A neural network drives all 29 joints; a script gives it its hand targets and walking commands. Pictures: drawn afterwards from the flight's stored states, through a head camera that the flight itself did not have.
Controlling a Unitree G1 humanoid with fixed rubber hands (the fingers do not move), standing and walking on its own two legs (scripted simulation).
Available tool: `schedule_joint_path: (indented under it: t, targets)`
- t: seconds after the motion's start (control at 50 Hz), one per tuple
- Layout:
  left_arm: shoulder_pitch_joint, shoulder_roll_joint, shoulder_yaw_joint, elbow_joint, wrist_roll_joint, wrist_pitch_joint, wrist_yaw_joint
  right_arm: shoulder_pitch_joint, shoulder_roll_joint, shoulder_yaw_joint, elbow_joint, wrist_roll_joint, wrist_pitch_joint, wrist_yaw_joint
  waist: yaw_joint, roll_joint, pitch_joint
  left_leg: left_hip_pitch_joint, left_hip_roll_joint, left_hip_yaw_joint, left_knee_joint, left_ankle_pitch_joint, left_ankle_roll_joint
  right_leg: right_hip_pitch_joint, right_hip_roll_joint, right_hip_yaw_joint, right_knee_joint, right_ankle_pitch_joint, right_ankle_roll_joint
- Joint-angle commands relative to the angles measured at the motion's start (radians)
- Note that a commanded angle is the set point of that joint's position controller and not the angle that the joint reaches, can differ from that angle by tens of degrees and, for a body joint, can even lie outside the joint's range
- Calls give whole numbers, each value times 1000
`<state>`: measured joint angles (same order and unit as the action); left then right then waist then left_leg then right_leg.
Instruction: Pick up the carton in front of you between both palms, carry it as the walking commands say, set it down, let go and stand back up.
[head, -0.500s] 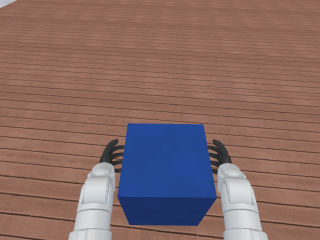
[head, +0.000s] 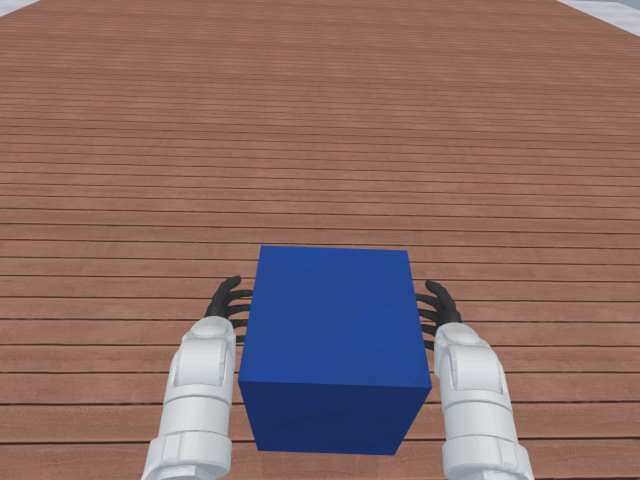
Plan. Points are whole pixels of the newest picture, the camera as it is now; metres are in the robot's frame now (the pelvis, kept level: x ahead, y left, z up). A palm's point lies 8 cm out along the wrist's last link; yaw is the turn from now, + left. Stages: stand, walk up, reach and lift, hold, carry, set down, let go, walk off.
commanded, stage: set down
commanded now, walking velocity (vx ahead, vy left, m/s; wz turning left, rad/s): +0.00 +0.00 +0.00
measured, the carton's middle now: (329, 354) +0.31 +0.00 -0.04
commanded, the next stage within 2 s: none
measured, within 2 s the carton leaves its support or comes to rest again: neither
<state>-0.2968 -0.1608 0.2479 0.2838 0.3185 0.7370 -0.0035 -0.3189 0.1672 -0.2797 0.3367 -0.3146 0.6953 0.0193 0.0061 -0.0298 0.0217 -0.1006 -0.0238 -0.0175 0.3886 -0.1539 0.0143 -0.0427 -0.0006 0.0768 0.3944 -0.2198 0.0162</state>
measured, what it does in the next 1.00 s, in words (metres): lowers itself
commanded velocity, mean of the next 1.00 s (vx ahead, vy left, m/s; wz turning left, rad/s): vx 0.00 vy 0.00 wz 0.00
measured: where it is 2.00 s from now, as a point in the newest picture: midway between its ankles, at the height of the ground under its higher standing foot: outside the picture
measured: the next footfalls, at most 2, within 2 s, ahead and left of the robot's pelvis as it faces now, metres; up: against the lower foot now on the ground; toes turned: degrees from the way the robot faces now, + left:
none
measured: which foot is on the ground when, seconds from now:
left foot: down 0.00-1.00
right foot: down 0.00-1.00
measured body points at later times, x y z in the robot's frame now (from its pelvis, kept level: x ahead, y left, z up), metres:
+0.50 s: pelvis -0.01 -0.01 -0.04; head +0.14 +0.01 +0.39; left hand +0.34 +0.17 -0.10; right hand +0.37 -0.13 -0.09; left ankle +0.05 +0.11 -0.74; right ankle +0.01 -0.14 -0.74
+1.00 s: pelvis -0.04 -0.01 -0.17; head +0.20 +0.02 +0.21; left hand +0.39 +0.19 -0.25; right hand +0.42 -0.11 -0.25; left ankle +0.05 +0.11 -0.74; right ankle +0.01 -0.14 -0.74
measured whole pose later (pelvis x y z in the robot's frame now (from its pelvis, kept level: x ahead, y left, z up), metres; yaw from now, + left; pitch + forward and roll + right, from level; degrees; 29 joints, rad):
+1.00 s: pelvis -0.04 -0.01 -0.17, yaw -1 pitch +41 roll -2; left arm -0.81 -0.05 0.50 0.57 0.29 0.28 -0.04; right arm -0.81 0.15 -0.46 0.59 -0.24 0.25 -0.09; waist 0.06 -0.06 -0.17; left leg -1.64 -0.05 -0.09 1.31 -0.39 -0.03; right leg -1.58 0.11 0.08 1.34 -0.48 0.04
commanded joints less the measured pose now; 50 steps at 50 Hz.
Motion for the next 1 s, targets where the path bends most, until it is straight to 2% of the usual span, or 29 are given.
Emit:
schedule_joint_path:
  t: [0.0,0.08,0.18,0.24,0.32,0.38,0.48,0.56,0.6,0.66,0.74,0.78,0.86,0.98]
  targets:
    - [-537,-971,-526,-13,-279,-48,-263,-507,925,482,1,248,-36,265,-15,63,-207,192,-32,-72,-64,-4,-29,-160,92,-8,-83,-31,-53]
    - [-611,-971,-442,91,-243,-69,-260,-611,905,417,87,209,-66,277,0,60,-168,159,-25,-77,-59,-110,-27,-205,90,-11,-55,-107,-56]
    - [-713,-888,-252,259,-135,-131,-239,-733,867,257,252,113,-133,258,25,41,-124,86,-27,-68,-2,-168,-17,-306,89,-16,11,-157,-54]
    - [-709,-787,-135,300,-56,-183,-212,-721,803,141,313,31,-180,216,35,36,-112,14,-37,-53,55,-116,-13,-368,97,-20,58,-134,-48]
    - [-646,-653,-47,317,20,-290,-193,-642,711,53,340,-42,-277,167,41,27,-169,-109,-57,-24,158,63,-10,-461,112,-24,127,-24,-28]
    - [-633,-641,-86,306,7,-397,-199,-616,715,100,326,-22,-385,147,41,27,-290,-178,-72,-22,245,203,-14,-525,131,-24,198,81,-15]
    - [-723,-727,-261,300,-80,-558,-223,-703,811,303,293,79,-546,118,38,16,-615,-292,-93,-22,416,347,-13,-632,150,-30,355,240,13]
    - [-792,-755,-384,234,-139,-609,-240,-764,873,474,203,161,-597,89,66,16,-949,-388,-99,-9,557,447,-25,-675,151,-19,492,372,31]
    - [-797,-755,-414,213,-158,-605,-244,-782,883,526,168,187,-593,79,80,16,-1061,-446,-103,-4,604,443,-30,-697,153,-16,546,391,37]
    - [-808,-761,-414,217,-163,-576,-255,-805,896,539,165,195,-561,80,87,4,-1071,-578,-106,8,643,327,-34,-781,158,-24,591,292,44]
    - [-858,-764,-357,274,-140,-518,-280,-860,904,481,222,176,-501,105,93,-5,-969,-746,-109,27,684,124,-32,-949,167,-42,632,68,44]
    - [-888,-768,-332,305,-132,-492,-287,-893,899,449,253,168,-477,116,95,-6,-934,-799,-109,33,708,68,-32,-1030,171,-54,658,-1,40]
    - [-948,-773,-295,353,-126,-463,-286,-967,884,395,304,164,-454,128,96,-2,-939,-869,-110,35,773,42,-36,-1171,181,-74,733,-52,37]
    - [-1039,-774,-293,377,-150,-464,-254,-1069,852,361,342,175,-465,117,94,16,-1043,-929,-113,39,889,68,-53,-1335,200,-104,870,-70,33]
